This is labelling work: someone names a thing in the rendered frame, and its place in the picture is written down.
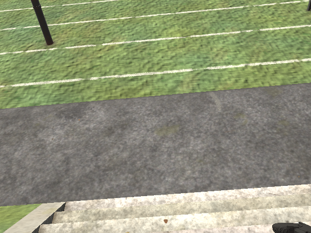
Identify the right robot hand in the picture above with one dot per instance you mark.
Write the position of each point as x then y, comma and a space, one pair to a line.
290, 227

